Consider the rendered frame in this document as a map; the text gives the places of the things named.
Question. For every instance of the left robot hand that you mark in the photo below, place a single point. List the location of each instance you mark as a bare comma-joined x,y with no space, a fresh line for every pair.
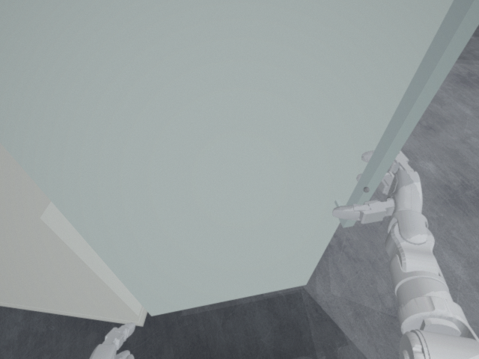
113,341

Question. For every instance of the right robot hand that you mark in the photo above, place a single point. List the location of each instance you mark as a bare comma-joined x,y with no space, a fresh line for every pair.
404,187

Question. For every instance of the handle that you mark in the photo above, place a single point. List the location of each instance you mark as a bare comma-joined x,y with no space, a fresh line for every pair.
456,29

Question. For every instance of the right robot forearm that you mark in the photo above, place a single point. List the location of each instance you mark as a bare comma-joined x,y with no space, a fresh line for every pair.
422,293

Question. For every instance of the robot right upper arm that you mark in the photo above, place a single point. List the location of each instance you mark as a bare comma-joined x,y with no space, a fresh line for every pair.
418,344

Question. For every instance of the fridge door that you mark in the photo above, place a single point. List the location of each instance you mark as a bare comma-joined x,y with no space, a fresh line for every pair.
198,146

